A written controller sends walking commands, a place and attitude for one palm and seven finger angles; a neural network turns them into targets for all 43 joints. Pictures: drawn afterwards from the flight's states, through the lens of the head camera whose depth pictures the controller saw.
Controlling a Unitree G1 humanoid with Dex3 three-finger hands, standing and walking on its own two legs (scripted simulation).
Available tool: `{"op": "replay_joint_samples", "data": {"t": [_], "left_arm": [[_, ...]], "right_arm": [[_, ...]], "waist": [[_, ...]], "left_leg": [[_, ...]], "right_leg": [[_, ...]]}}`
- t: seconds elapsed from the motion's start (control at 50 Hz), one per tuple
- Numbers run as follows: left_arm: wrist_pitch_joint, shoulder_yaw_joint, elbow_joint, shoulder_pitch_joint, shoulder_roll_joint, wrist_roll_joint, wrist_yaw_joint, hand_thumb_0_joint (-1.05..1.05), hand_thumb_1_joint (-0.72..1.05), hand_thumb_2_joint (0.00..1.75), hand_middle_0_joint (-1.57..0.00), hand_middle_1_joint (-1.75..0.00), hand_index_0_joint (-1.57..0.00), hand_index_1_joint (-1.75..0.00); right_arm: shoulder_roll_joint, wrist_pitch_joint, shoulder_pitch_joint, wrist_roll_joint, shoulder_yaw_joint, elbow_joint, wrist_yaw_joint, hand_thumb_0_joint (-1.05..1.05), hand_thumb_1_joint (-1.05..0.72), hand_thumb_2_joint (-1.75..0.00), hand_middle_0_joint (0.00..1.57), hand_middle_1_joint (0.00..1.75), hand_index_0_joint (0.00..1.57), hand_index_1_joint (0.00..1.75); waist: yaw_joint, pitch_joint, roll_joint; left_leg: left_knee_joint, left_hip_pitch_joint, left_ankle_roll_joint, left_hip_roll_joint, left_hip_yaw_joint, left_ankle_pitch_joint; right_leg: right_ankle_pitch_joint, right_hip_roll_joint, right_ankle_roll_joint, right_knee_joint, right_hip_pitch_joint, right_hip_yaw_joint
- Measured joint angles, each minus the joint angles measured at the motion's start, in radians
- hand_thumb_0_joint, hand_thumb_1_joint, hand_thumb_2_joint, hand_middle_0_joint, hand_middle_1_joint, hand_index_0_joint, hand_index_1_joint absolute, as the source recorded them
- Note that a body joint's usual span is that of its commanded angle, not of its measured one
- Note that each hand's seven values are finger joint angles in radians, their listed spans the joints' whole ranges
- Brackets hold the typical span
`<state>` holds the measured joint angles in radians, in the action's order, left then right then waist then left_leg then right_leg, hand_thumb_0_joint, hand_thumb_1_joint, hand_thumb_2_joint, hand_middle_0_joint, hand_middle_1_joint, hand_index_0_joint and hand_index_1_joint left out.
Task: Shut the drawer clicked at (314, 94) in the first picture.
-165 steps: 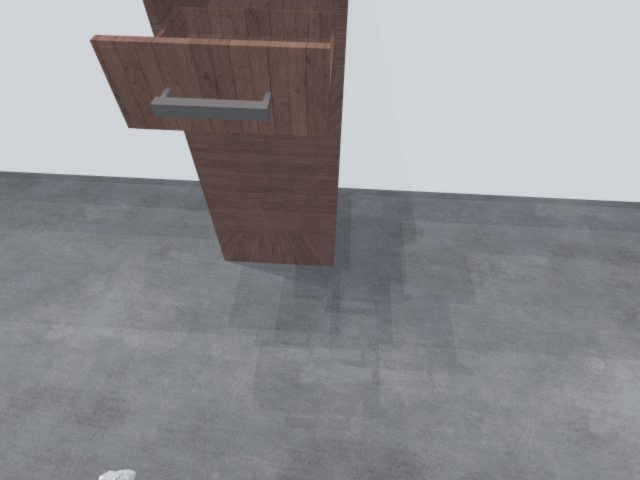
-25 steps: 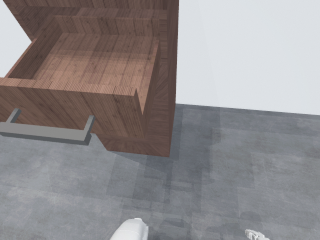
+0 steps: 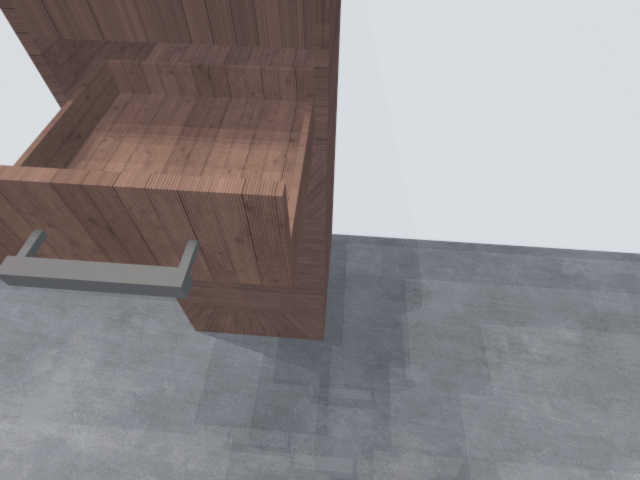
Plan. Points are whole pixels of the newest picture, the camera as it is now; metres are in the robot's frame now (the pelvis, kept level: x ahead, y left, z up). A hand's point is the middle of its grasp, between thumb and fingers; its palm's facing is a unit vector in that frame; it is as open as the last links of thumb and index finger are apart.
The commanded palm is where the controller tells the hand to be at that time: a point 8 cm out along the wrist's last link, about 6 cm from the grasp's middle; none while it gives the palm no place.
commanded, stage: look again from close up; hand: left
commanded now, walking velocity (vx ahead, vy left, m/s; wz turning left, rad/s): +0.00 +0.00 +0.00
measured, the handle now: (105, 260) +0.31 +0.25 +0.13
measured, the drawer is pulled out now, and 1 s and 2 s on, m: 0.27 0.27 0.27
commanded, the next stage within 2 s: raise the hand and make a fist in 0.54 s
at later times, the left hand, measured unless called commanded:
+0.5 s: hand out of the picture +0.02 +0.20 -0.17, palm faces -0.01 -0.98 -0.21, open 7.4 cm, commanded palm none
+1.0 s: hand (166, 471) +0.13 +0.17 +0.01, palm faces -0.09 -0.99 -0.04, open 6.3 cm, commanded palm +0.08 +0.25 +0.00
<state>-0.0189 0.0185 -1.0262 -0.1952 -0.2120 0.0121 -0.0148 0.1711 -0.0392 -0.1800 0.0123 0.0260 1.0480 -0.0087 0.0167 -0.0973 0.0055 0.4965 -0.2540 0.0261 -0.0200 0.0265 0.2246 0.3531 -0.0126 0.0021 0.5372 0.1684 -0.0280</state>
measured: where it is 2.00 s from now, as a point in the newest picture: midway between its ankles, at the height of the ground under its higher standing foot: outside the picture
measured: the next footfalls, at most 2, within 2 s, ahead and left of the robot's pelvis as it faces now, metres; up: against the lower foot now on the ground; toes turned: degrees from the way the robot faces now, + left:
none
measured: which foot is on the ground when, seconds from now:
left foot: down 0.00-1.00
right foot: down 0.00-1.00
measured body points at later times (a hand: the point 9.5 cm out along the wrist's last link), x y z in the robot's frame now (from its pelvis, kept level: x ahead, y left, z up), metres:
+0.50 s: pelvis -0.02 +0.02 +0.00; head -0.01 +0.03 +0.45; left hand +0.02 +0.25 -0.16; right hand +0.01 -0.21 -0.15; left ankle +0.02 +0.14 -0.73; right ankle -0.04 -0.12 -0.73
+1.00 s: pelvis -0.05 +0.00 -0.05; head -0.05 +0.01 +0.40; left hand +0.13 +0.22 +0.01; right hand +0.17 -0.23 -0.08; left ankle +0.03 +0.14 -0.73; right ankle -0.04 -0.12 -0.73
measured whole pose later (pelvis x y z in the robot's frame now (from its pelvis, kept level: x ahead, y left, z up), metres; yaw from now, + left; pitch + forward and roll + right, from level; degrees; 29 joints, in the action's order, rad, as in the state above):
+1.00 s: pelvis -0.05 +0.00 -0.05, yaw +1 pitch +5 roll +0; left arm 0.40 0.10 0.01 -0.47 -0.22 -0.23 0.33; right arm 0.23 0.22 -0.16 -0.04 0.03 0.51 -0.01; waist 0.01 0.10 0.01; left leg 0.91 -0.66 0.02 -0.02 -0.01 0.34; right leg 0.48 -0.01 0.01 0.96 0.56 0.00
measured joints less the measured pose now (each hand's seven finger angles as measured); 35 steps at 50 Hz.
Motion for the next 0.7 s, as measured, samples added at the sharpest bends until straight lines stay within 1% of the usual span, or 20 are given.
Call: {"op": "replay_joint_samples", "data": {"t": [0.08,0.12,0.2,0.24,0.34,0.48,0.64,0.66,0.68,0.7], "left_arm": [[0.006,-0.009,-0.019,-0.002,0.014,-0.004,-0.001,0.01,0.9,0.9,-0.2,-0.3,-0.2,-0.3],[0.026,-0.014,-0.012,-0.011,0.028,0.001,-0.021,0.01,0.9,0.9,-0.2,-0.3,-0.2,-0.3],[0.04,-0.023,0.015,-0.03,0.04,-0.005,-0.033,0.01,0.9,0.9,-0.2,-0.3,-0.2,-0.3],[0.033,-0.025,0.023,-0.032,0.04,-0.004,-0.031,0.01,0.9,0.9,-0.2,-0.3,-0.2,-0.3],[0.02,-0.027,0.039,-0.034,0.03,-0.001,-0.021,0.01,0.9,0.9,-0.2,-0.3,-0.2,-0.3],[0.018,-0.028,0.026,-0.071,0.017,0.0,-0.013,0.01,0.9,0.9,-0.2,-0.3,-0.2,-0.3],[0.019,-0.03,-0.018,-0.119,0.013,0.001,-0.011,0.01,0.9,0.9,-0.2,-0.3,-0.2,-0.3],[0.024,-0.031,-0.023,-0.123,0.018,0.005,-0.018,0.01,0.9,0.9,-0.2,-0.3,-0.2,-0.3],[-0.047,-0.015,0.142,-0.18,0.023,-0.041,-0.018,0.01,0.9,0.9,-0.2,-0.3,-0.2,-0.3],[-0.086,0.0,0.356,-0.248,0.024,-0.073,-0.029,0.02,0.9,0.9,-0.2,-0.3,-0.2,-0.3]], "right_arm": [[0.008,0.012,-0.035,-0.001,-0.001,0.038,-0.002,0.0,-0.91,-0.89,0.2,0.3,0.2,0.3],[0.022,0.013,-0.054,-0.002,-0.005,0.025,-0.002,0.0,-0.91,-0.89,0.2,0.3,0.2,0.3],[0.037,0.03,-0.086,0.003,-0.006,-0.023,-0.008,0.0,-0.91,-0.89,0.2,0.3,0.2,0.3],[0.036,0.029,-0.098,0.005,-0.008,-0.032,-0.008,0.0,-0.91,-0.89,0.2,0.3,0.2,0.3],[0.022,0.021,-0.105,0.009,-0.015,-0.039,0.0,0.0,-0.91,-0.89,0.2,0.3,0.2,0.3],[0.003,0.032,-0.095,0.008,-0.024,-0.033,0.004,0.0,-0.91,-0.89,0.2,0.3,0.2,0.3],[0.001,0.04,-0.077,0.002,-0.027,-0.003,0.002,0.0,-0.91,-0.89,0.2,0.3,0.2,0.3],[0.006,0.038,-0.074,0.0,-0.027,-0.007,0.002,0.0,-0.91,-0.89,0.2,0.3,0.2,0.3],[0.011,0.047,-0.088,-0.015,-0.03,-0.046,-0.004,0.0,-0.91,-0.89,0.2,0.3,0.2,0.3],[0.013,0.092,-0.113,-0.028,-0.035,-0.088,-0.024,0.01,-0.91,-0.89,0.2,0.3,0.2,0.3]], "waist": [[0.006,0.025,-0.011],[0.007,0.031,-0.029],[0.023,0.034,-0.031],[0.024,0.039,-0.023],[0.016,0.054,-0.007],[0.0,0.066,0.009],[-0.017,0.067,0.017],[-0.02,0.065,0.008],[-0.017,0.058,0.005],[-0.024,0.057,0.011]], "left_leg": [[-0.043,0.028,0.0,-0.011,0.008,-0.016],[-0.011,0.007,0.0,-0.026,0.009,-0.005],[0.035,-0.006,-0.01,-0.021,0.015,0.02],[0.047,-0.004,-0.014,-0.015,0.015,0.024],[0.055,-0.016,-0.022,-0.004,0.01,0.018],[0.033,-0.027,-0.03,0.002,0.011,-0.006],[0.004,-0.016,-0.035,0.006,0.011,-0.026],[0.016,-0.024,-0.034,0.0,0.007,-0.024],[0.027,-0.031,-0.034,0.0,0.003,-0.02],[0.03,-0.032,-0.036,0.007,0.002,-0.02]], "right_leg": [[-0.03,0.01,-0.001,-0.059,-0.031,-0.008],[-0.04,0.024,0.0,-0.068,-0.027,-0.009],[-0.017,0.019,0.005,-0.015,-0.009,-0.015],[-0.007,0.012,0.008,0.003,-0.01,-0.014],[-0.007,0.003,0.014,0.016,0.001,-0.009],[-0.031,-0.003,0.022,-0.006,0.012,-0.01],[-0.052,-0.007,0.028,-0.036,0.0,-0.009],[-0.056,-0.002,0.029,-0.041,-0.001,-0.006],[-0.056,-0.001,0.029,-0.037,0.0,-0.002],[-0.049,-0.007,0.022,-0.018,0.009,0.0]]}}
